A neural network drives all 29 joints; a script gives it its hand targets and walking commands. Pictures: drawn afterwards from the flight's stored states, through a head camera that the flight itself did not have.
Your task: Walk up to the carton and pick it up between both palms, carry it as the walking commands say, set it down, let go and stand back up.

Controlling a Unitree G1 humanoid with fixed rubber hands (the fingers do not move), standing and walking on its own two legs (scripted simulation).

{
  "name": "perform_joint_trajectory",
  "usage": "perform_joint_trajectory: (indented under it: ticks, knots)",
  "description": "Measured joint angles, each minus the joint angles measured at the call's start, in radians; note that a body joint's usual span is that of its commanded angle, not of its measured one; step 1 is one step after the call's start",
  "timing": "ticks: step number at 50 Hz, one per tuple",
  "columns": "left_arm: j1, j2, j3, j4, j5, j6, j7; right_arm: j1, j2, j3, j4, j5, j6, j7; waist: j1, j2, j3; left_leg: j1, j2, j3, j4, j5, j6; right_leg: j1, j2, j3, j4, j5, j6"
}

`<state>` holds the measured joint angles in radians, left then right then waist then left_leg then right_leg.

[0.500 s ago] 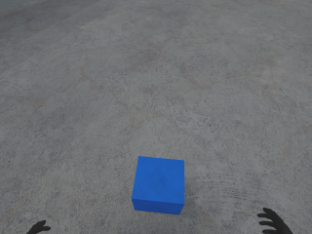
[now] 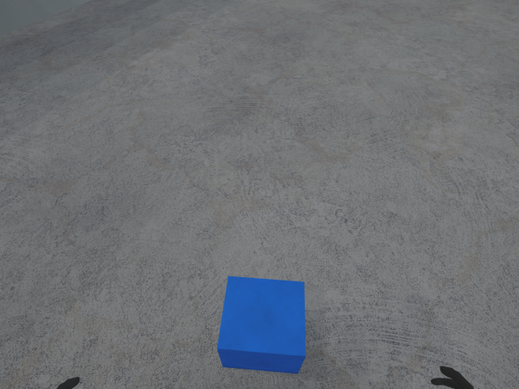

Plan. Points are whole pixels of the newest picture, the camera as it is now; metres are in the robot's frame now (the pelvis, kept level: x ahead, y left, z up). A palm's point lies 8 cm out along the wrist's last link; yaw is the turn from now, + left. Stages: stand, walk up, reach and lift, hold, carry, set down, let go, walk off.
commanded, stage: walk up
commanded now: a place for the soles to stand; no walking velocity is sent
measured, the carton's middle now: (263, 325) +0.43 -0.01 -0.66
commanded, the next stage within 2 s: reach and lift in 0.58 s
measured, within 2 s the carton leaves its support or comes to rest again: neither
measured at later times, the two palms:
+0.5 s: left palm out of the picture +0.12 +0.32 -0.09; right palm out of the picture +0.12 -0.32 -0.10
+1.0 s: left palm (108, 346) +0.21 +0.27 -0.12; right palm (442, 360) +0.19 -0.31 -0.12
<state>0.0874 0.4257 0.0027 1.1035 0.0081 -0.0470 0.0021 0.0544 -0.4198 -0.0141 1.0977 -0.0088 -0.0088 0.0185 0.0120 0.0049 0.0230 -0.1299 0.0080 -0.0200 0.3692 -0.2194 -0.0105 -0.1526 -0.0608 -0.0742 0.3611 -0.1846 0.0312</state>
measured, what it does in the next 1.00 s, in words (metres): stands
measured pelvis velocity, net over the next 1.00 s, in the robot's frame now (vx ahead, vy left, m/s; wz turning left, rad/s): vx -0.02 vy -0.01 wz -0.03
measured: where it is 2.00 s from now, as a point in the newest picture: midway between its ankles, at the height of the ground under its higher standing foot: outside the picture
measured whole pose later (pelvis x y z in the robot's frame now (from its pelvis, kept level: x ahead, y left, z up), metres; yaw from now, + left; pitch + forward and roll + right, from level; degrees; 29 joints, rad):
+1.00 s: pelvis -0.02 -0.01 -0.04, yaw -2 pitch +7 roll +1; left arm -0.10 0.35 0.17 0.60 0.04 0.24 -0.08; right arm -0.08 -0.33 -0.16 0.53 -0.04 0.28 0.03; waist -0.01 0.01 0.14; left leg -0.52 0.03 -0.01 0.77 -0.37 -0.04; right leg -0.57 -0.04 -0.03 0.78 -0.34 0.01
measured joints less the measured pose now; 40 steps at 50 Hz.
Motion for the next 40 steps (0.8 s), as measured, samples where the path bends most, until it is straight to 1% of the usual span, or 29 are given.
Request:
perform_joint_trajectory:
  ticks: [12,29,30,32,34,35,37,40]
  knots:
    - [-0.033,-0.012,0.001,-0.012,-0.002,0.008,0.005,0.005,0.01,-0.002,-0.001,-0.002,0.007,-0.008,-0.008,0.004,0.006,0.033,0.005,-0.001,-0.029,-0.001,-0.006,0.029,0.004,-0.003,-0.017,-0.009,-0.003]
    - [-0.021,-0.013,0.005,-0.023,0.002,0.014,0.008,0.011,0.012,-0.007,-0.016,-0.005,0.011,-0.011,-0.003,0.003,0.009,0.052,0.012,0.006,-0.038,-0.003,-0.011,0.04,0.009,0.001,-0.017,-0.014,-0.007]
    - [-0.009,-0.018,0.031,-0.072,0.004,0.034,0.004,0.023,0.018,-0.031,-0.067,-0.009,0.025,-0.005,0.006,0.001,0.003,0.031,0.013,0.013,-0.024,-0.008,-0.012,0.012,0.01,0.01,0.005,-0.02,-0.008]
    - [0.008,-0.035,0.083,-0.24,0.019,0.094,-0.012,0.04,0.035,-0.075,-0.229,-0.023,0.071,0.013,0.019,-0.003,0.022,-0.027,0.018,0.026,0.043,-0.033,-0.016,-0.051,0.014,0.027,0.07,-0.039,-0.011]
    - [0.003,-0.048,0.109,-0.377,0.035,0.159,-0.035,0.031,0.053,-0.11,-0.357,-0.044,0.136,0.029,0.014,-0.004,0.063,-0.075,0.023,0.025,0.105,-0.056,-0.018,-0.095,0.018,0.029,0.121,-0.054,-0.01]
    - [-0.003,-0.055,0.12,-0.424,0.048,0.189,-0.045,0.025,0.061,-0.126,-0.407,-0.056,0.166,0.035,0.009,-0.005,0.082,-0.094,0.024,0.022,0.125,-0.06,-0.019,-0.113,0.019,0.029,0.14,-0.059,-0.012]
    - [-0.019,-0.069,0.144,-0.483,0.069,0.237,-0.06,0.015,0.074,-0.152,-0.476,-0.073,0.21,0.043,0.002,-0.007,0.111,-0.127,0.024,0.02,0.153,-0.067,-0.02,-0.146,0.019,0.03,0.17,-0.067,-0.015]
    - [-0.038,-0.086,0.174,-0.526,0.071,0.273,-0.075,0.014,0.085,-0.166,-0.539,-0.074,0.245,0.047,-0.004,-0.009,0.136,-0.17,0.023,0.019,0.19,-0.077,-0.022,-0.194,0.018,0.034,0.215,-0.082,-0.016]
